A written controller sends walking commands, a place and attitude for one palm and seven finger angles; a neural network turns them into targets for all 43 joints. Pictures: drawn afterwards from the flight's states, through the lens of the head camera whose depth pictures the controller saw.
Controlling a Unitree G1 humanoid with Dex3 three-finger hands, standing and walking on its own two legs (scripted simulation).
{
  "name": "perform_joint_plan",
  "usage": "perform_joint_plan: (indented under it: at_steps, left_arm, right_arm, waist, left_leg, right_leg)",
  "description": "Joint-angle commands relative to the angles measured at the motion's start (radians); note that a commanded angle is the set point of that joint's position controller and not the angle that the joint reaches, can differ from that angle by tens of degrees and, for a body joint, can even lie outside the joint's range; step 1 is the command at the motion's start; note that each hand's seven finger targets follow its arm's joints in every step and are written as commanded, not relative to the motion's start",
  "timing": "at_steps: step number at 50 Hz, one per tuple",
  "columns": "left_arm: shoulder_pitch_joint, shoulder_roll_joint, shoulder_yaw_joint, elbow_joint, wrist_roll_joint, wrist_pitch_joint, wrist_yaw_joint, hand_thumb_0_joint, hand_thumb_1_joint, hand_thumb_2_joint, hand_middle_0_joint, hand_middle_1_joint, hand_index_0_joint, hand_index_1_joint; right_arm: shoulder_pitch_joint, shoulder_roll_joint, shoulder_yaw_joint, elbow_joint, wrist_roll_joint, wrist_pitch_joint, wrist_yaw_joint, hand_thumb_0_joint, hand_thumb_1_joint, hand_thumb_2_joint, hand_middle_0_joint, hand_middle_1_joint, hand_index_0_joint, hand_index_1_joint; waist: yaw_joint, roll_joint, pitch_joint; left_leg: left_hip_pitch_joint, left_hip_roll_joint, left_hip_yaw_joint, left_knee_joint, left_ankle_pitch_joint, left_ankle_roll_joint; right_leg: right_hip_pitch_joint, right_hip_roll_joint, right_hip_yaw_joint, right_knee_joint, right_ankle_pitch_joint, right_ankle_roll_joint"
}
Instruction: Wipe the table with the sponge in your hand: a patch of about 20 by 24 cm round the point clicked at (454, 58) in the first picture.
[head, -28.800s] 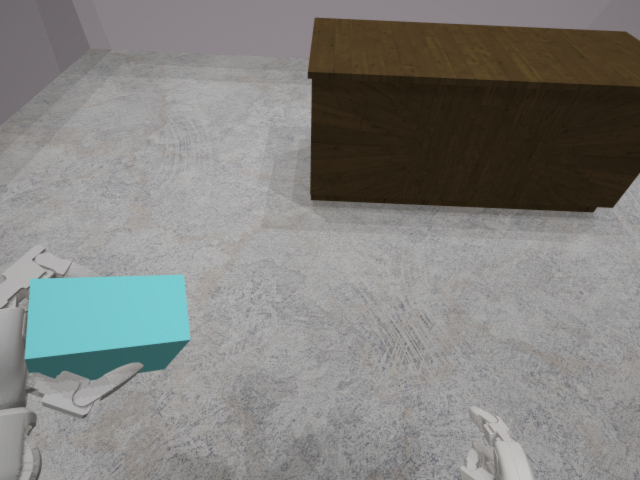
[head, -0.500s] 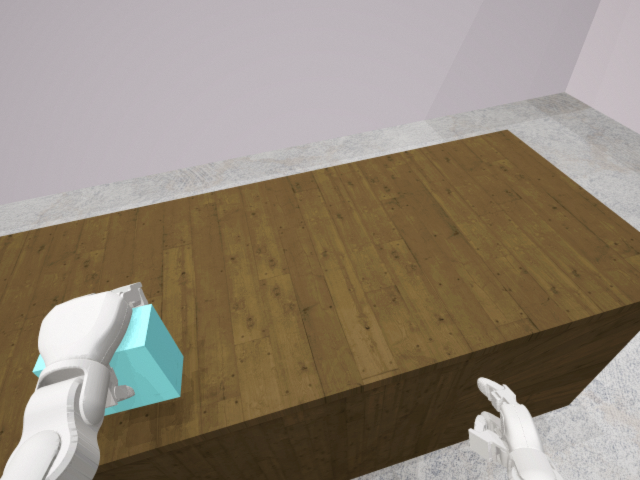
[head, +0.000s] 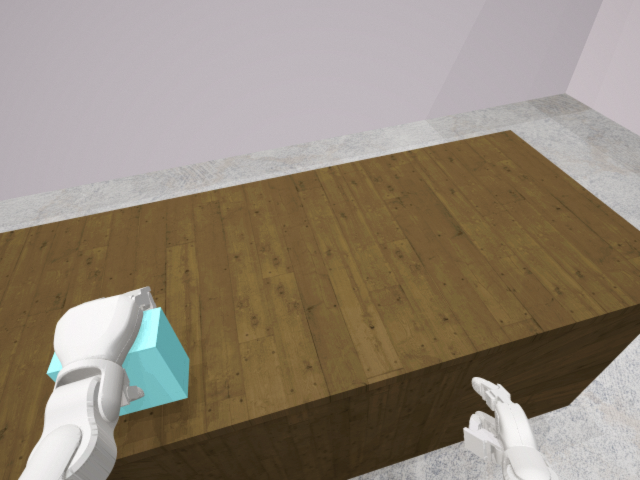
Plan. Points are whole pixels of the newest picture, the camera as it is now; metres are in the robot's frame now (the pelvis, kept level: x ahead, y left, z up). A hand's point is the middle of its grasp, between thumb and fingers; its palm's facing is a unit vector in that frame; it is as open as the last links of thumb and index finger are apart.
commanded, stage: move the sponge above the wiping area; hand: left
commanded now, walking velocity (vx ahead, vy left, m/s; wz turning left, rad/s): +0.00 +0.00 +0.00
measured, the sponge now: (133, 373) +0.21 +0.30 +0.00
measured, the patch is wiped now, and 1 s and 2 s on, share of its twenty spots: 0.00 0.00 0.00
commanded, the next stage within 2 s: lower the sponge onto the table in 1.22 s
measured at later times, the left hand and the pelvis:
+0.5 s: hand (123, 359) +0.22 +0.31 +0.03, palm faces -0.06 -0.07 -1.00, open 10.4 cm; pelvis +0.01 -0.01 +0.00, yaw +0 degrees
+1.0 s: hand (125, 353) +0.23 +0.31 +0.03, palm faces -0.06 -0.07 -1.00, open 10.4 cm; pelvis +0.01 +0.00 +0.00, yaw +0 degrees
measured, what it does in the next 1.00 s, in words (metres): stands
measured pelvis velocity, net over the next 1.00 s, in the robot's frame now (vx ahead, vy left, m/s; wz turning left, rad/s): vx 0.01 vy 0.00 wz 0.00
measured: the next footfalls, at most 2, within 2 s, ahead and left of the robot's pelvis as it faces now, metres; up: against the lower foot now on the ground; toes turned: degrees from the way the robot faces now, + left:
none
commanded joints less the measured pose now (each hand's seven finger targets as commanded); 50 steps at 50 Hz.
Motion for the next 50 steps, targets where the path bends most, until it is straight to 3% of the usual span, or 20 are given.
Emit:
perform_joint_plan:
  at_steps: [1,4,5,8,10,11,15,18,20,21,24,25,26,33,35,36,40,41,47,50]
  left_arm:
    - [-0.218,0.221,0.132,-0.195,0.024,0.009,0.042,0.0,0.1,1.3,-1.2,-1.6,-1.2,-1.6]
    - [-0.2,0.22,0.131,-0.169,0.02,-0.008,0.038,0.0,0.1,1.3,-1.2,-1.6,-1.2,-1.6]
    - [-0.203,0.268,0.176,-0.189,0.015,-0.017,0.04,0.0,0.1,1.3,-1.2,-1.6,-1.2,-1.6]
    - [-0.22,0.236,0.148,-0.157,0.025,-0.041,0.042,0.0,0.1,1.3,-1.2,-1.6,-1.2,-1.6]
    - [-0.237,0.306,0.21,-0.172,0.028,-0.056,0.055,0.0,0.1,1.3,-1.2,-1.6,-1.2,-1.6]
    - [-0.234,0.224,0.144,-0.176,0.024,-0.065,0.057,0.0,0.1,1.3,-1.2,-1.6,-1.2,-1.6]
    - [-0.238,0.274,0.192,-0.165,0.026,-0.08,0.079,0.0,0.1,1.3,-1.2,-1.6,-1.2,-1.6]
    - [-0.197,0.23,0.162,-0.133,0.028,-0.078,0.086,0.0,0.1,1.3,-1.2,-1.6,-1.2,-1.6]
    - [-0.173,0.29,0.222,-0.126,0.02,-0.069,0.093,0.0,0.1,1.3,-1.2,-1.6,-1.2,-1.6]
    - [-0.168,0.232,0.176,-0.116,0.012,-0.068,0.091,0.0,0.1,1.3,-1.2,-1.6,-1.2,-1.6]
    - [-0.192,0.264,0.196,-0.06,0.021,-0.064,0.089,0.0,0.1,1.3,-1.2,-1.6,-1.2,-1.6]
    - [-0.219,0.313,0.234,-0.088,0.018,-0.07,0.092,0.0,0.1,1.3,-1.2,-1.6,-1.2,-1.6]
    - [-0.224,0.255,0.18,-0.08,0.023,-0.073,0.088,0.0,0.1,1.3,-1.2,-1.6,-1.2,-1.6]
    - [-0.277,0.246,0.163,-0.024,0.034,-0.115,0.091,0.0,0.1,1.3,-1.2,-1.6,-1.2,-1.6]
    - [-0.281,0.298,0.214,-0.043,0.034,-0.126,0.104,0.0,0.1,1.3,-1.2,-1.6,-1.2,-1.6]
    - [-0.266,0.266,0.192,-0.033,0.037,-0.127,0.106,0.0,0.1,1.3,-1.2,-1.6,-1.2,-1.6]
    - [-0.255,0.306,0.234,-0.062,0.038,-0.118,0.125,0.0,0.1,1.3,-1.2,-1.6,-1.2,-1.6]
    - [-0.246,0.252,0.191,-0.059,0.035,-0.113,0.126,0.0,0.1,1.3,-1.2,-1.6,-1.2,-1.6]
    - [-0.191,0.219,0.162,-0.06,0.022,-0.063,0.11,0.0,0.1,1.3,-1.2,-1.6,-1.2,-1.6]
    - [-0.201,0.266,0.193,-0.088,0.025,-0.056,0.1,0.0,0.1,1.3,-1.2,-1.6,-1.2,-1.6]
  right_arm:
    - [-0.21,-0.112,-0.036,-0.173,0.002,-0.051,-0.013,0.0,-0.9,-0.9,0.2,0.3,0.2,0.3]
    - [-0.189,-0.116,-0.044,-0.169,0.001,-0.057,-0.011,0.0,-0.9,-0.9,0.2,0.3,0.2,0.3]
    - [-0.19,-0.122,-0.044,-0.169,0.001,-0.057,-0.014,0.0,-0.9,-0.9,0.2,0.3,0.2,0.3]
    - [-0.177,-0.117,-0.048,-0.164,-0.002,-0.063,-0.016,0.0,-0.9,-0.9,0.2,0.3,0.2,0.3]
    - [-0.177,-0.126,-0.05,-0.16,-0.004,-0.062,-0.02,0.0,-0.9,-0.9,0.2,0.3,0.2,0.3]
    - [-0.17,-0.111,-0.052,-0.168,0.0,-0.069,-0.018,0.0,-0.9,-0.9,0.2,0.3,0.2,0.3]
    - [-0.164,-0.124,-0.059,-0.157,-0.002,-0.074,-0.018,0.0,-0.9,-0.9,0.2,0.3,0.2,0.3]
    - [-0.16,-0.12,-0.063,-0.155,-0.002,-0.076,-0.014,0.0,-0.9,-0.9,0.2,0.3,0.2,0.3]
    - [-0.167,-0.132,-0.062,-0.152,-0.001,-0.069,-0.016,0.0,-0.9,-0.9,0.2,0.3,0.2,0.3]
    - [-0.159,-0.118,-0.062,-0.16,0.003,-0.069,-0.016,0.0,-0.9,-0.9,0.2,0.3,0.2,0.3]
    - [-0.159,-0.128,-0.064,-0.144,0.003,-0.064,-0.021,0.0,-0.9,-0.9,0.2,0.3,0.2,0.3]
    - [-0.161,-0.134,-0.063,-0.145,0.005,-0.065,-0.023,0.0,-0.9,-0.9,0.2,0.3,0.2,0.3]
    - [-0.162,-0.122,-0.061,-0.153,0.005,-0.069,-0.023,0.0,-0.9,-0.9,0.2,0.3,0.2,0.3]
    - [-0.134,-0.124,-0.07,-0.142,0.001,-0.085,-0.026,0.0,-0.9,-0.9,0.2,0.3,0.2,0.3]
    - [-0.128,-0.132,-0.073,-0.14,0.0,-0.085,-0.028,0.0,-0.9,-0.9,0.2,0.3,0.2,0.3]
    - [-0.126,-0.122,-0.072,-0.144,0.001,-0.085,-0.026,0.0,-0.9,-0.9,0.2,0.3,0.2,0.3]
    - [-0.139,-0.131,-0.073,-0.147,-0.001,-0.081,-0.023,0.0,-0.9,-0.9,0.2,0.3,0.2,0.3]
    - [-0.134,-0.12,-0.073,-0.149,0.003,-0.081,-0.021,0.0,-0.9,-0.9,0.2,0.3,0.2,0.3]
    - [-0.15,-0.124,-0.069,-0.158,0.006,-0.073,-0.01,0.0,-0.9,-0.9,0.2,0.3,0.2,0.3]
    - [-0.159,-0.133,-0.065,-0.155,0.003,-0.066,-0.012,0.0,-0.9,-0.9,0.2,0.3,0.2,0.3]
  waist:
    - [-0.008,-0.001,-0.186]
    - [-0.01,-0.025,-0.177]
    - [-0.004,-0.008,-0.178]
    - [-0.014,-0.022,-0.173]
    - [-0.004,-0.002,-0.178]
    - [-0.017,0.014,-0.2]
    - [-0.009,0.009,-0.197]
    - [-0.01,-0.016,-0.213]
    - [0.003,-0.013,-0.2]
    - [-0.01,-0.026,-0.201]
    - [-0.013,-0.054,-0.183]
    - [-0.01,-0.007,-0.176]
    - [-0.015,-0.004,-0.182]
    - [-0.022,-0.019,-0.188]
    - [-0.013,0.007,-0.208]
    - [-0.016,0.009,-0.22]
    - [0.001,0.021,-0.239]
    - [-0.011,0.022,-0.245]
    - [-0.007,-0.036,-0.219]
    - [-0.004,-0.021,-0.193]
  left_leg:
    - [0.03,0.003,-0.097,-0.064,0.159,-0.006]
    - [0.037,0.004,-0.1,-0.055,0.172,-0.004]
    - [0.04,0.003,-0.106,-0.056,0.157,-0.003]
    - [0.035,0.003,-0.095,-0.044,0.162,0.0]
    - [0.039,-0.002,-0.104,-0.043,0.155,0.0]
    - [0.041,0.002,-0.09,-0.039,0.159,0.004]
    - [0.045,0.001,-0.099,-0.033,0.171,-0.001]
    - [0.038,0.001,-0.093,-0.023,0.203,-0.002]
    - [0.029,-0.004,-0.094,-0.027,0.183,-0.001]
    - [0.016,-0.001,-0.084,-0.028,0.176,0.004]
    - [0.008,-0.004,-0.079,-0.022,0.163,0.005]
    - [0.014,-0.007,-0.088,-0.025,0.148,0.005]
    - [0.013,-0.008,-0.083,-0.022,0.151,0.008]
    - [0.018,-0.005,-0.085,-0.013,0.128,0.009]
    - [0.02,-0.007,-0.086,-0.012,0.141,0.007]
    - [0.014,-0.005,-0.082,-0.012,0.153,0.008]
    - [0.023,-0.004,-0.096,-0.015,0.183,0.001]
    - [0.02,0.002,-0.087,-0.016,0.196,0.001]
    - [0.017,0.006,-0.094,-0.025,0.195,0.0]
    - [0.017,0.002,-0.105,-0.028,0.186,-0.001]
  right_leg:
    - [0.066,0.006,0.096,-0.064,0.069,-0.064]
    - [0.048,0.004,0.1,-0.071,0.08,-0.063]
    - [0.053,0.011,0.123,-0.072,0.065,-0.068]
    - [0.035,0.003,0.106,-0.075,0.073,-0.062]
    - [0.039,0.011,0.133,-0.074,0.064,-0.069]
    - [0.042,0.004,0.102,-0.065,0.071,-0.062]
    - [0.03,0.009,0.128,-0.067,0.084,-0.069]
    - [0.041,0.001,0.108,-0.057,0.126,-0.064]
    - [0.049,0.004,0.136,-0.061,0.114,-0.068]
    - [0.055,-0.002,0.106,-0.057,0.114,-0.061]
    - [0.039,-0.005,0.114,-0.065,0.109,-0.057]
    - [0.034,0.002,0.134,-0.069,0.083,-0.065]
    - [0.033,-0.001,0.11,-0.064,0.082,-0.061]
    - [-0.01,0.001,0.105,-0.069,0.05,-0.059]
    - [0.007,0.006,0.123,-0.059,0.067,-0.065]
    - [0.018,0.002,0.101,-0.052,0.082,-0.063]
    - [0.03,0.003,0.12,-0.044,0.103,-0.068]
    - [0.035,0.001,0.093,-0.037,0.116,-0.064]
    - [0.037,-0.001,0.089,-0.044,0.117,-0.06]
    - [0.034,0.003,0.114,-0.051,0.105,-0.066]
